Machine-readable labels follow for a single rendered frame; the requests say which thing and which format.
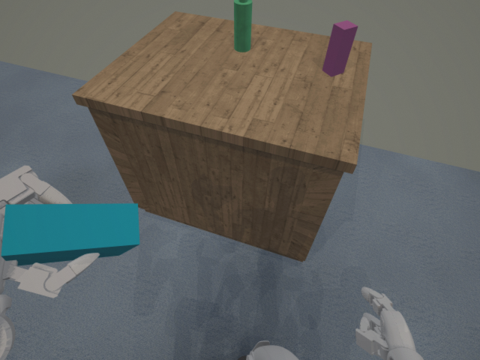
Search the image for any right robot thigh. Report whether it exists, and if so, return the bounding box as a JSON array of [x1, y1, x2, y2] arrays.
[[246, 345, 299, 360]]

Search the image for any robot left forearm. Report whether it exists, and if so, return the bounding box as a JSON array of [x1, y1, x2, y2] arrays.
[[0, 294, 16, 360]]

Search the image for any left robot hand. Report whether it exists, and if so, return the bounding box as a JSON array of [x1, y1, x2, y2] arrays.
[[0, 166, 100, 298]]

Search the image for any right robot hand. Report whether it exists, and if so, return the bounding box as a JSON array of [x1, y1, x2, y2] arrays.
[[355, 286, 416, 360]]

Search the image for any robot right shin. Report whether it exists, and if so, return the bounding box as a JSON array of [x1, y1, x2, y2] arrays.
[[252, 340, 270, 351]]

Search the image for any table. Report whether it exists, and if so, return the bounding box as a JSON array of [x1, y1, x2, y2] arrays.
[[72, 11, 372, 262]]

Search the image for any sponge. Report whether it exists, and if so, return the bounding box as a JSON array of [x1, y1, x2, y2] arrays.
[[1, 203, 140, 266]]

